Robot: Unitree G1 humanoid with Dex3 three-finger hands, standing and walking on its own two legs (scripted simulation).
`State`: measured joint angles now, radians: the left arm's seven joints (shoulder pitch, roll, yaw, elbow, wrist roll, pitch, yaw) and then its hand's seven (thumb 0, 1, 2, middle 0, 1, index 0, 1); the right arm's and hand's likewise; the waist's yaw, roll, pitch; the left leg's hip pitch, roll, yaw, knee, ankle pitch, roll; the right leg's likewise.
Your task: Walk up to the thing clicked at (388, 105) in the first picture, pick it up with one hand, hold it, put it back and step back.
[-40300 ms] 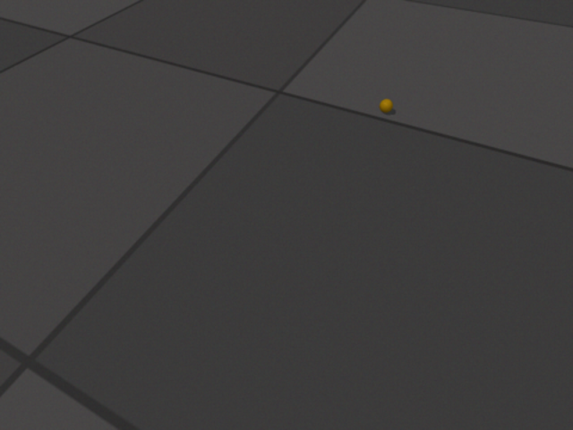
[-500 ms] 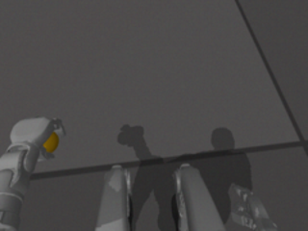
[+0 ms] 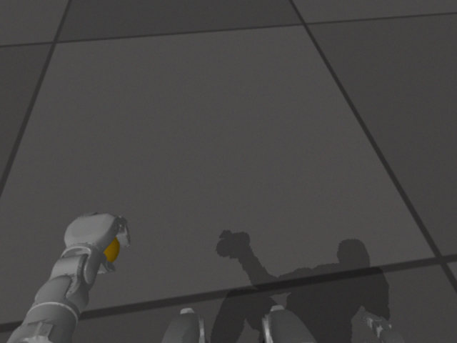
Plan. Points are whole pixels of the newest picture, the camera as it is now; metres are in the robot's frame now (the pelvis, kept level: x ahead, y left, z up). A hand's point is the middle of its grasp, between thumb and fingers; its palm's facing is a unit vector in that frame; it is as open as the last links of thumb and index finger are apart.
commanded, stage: lift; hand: left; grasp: from above
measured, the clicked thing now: (99, 248) +0.33 +0.27 -0.10
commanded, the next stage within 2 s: hold in 0.30 s
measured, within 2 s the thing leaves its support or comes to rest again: neither
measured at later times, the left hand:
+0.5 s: hand (103, 220) +0.35 +0.23 -0.01, palm faces -0.43 -0.09 -0.90, open 7.1 cm
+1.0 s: hand (103, 210) +0.35 +0.22 +0.03, palm faces -0.44 -0.07 -0.89, open 7.1 cm
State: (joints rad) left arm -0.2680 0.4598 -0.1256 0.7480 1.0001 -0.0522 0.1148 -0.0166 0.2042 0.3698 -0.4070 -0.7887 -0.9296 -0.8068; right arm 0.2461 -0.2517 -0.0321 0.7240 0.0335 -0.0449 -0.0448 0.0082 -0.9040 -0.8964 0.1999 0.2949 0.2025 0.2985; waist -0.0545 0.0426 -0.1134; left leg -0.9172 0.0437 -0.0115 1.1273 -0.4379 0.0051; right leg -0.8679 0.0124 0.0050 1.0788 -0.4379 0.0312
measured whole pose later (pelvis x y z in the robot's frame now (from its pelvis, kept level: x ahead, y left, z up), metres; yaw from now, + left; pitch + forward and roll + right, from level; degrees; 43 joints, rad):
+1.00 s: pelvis +0.05 +0.00 +0.07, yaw -1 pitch +3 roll +0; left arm -0.26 0.40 -0.22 0.67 0.98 0.02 0.00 0.01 0.19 0.43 -0.36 -0.85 -0.92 -0.90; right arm 0.22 -0.25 -0.04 0.68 0.06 0.04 -0.04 0.01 -0.90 -0.89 0.20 0.29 0.20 0.30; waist 0.00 0.04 -0.04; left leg -0.37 0.02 0.04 0.61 -0.29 0.00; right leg -0.35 -0.01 0.05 0.60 -0.30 0.03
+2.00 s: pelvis +0.04 -0.01 +0.08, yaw -1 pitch +0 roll +0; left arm -0.22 0.41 -0.22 0.58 0.97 0.01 -0.06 0.00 0.17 0.45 -0.34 -0.92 -0.93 -0.96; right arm 0.17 -0.25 -0.01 0.67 0.07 0.06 -0.07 0.01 -0.91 -0.90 0.20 0.29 0.20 0.30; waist 0.02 0.05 0.01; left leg -0.26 0.02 0.04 0.48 -0.22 -0.01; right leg -0.25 -0.01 0.05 0.50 -0.24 0.02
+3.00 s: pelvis +0.01 +0.00 -0.01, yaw +0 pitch +19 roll -2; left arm -0.48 0.43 -0.10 1.10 1.17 -0.09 0.34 -0.02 0.18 0.42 -0.34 -0.92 -0.88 -0.93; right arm 0.22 -0.28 -0.08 0.72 -0.01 0.04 -0.01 0.01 -0.90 -0.90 0.20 0.29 0.20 0.30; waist -0.06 0.01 -0.13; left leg -1.04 0.03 -0.01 1.15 -0.45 0.00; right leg -1.00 0.01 0.01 1.12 -0.46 0.03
